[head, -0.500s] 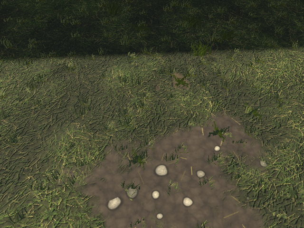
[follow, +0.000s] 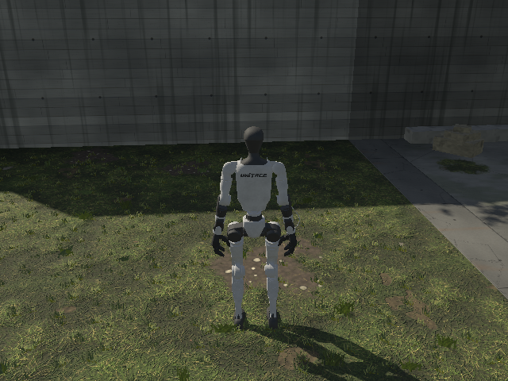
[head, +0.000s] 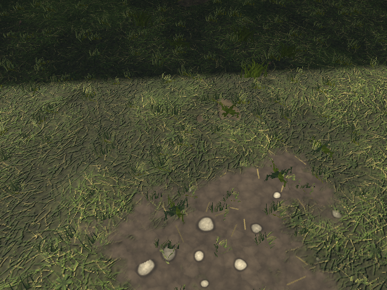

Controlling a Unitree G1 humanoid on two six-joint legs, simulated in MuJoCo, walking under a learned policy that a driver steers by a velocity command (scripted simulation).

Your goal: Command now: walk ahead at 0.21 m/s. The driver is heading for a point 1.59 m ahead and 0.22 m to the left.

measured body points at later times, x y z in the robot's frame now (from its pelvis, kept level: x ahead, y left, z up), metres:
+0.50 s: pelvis +0.18 -0.03 -0.01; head +0.21 -0.04 +0.44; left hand +0.04 +0.17 -0.14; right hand +0.34 -0.25 -0.14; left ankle +0.32 +0.07 -0.70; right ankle +0.02 -0.11 -0.74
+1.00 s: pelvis +0.46 -0.01 +0.00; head +0.49 +0.00 +0.45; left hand +0.62 +0.21 -0.13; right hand +0.37 -0.23 -0.14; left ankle +0.37 +0.04 -0.74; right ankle +0.64 -0.15 -0.69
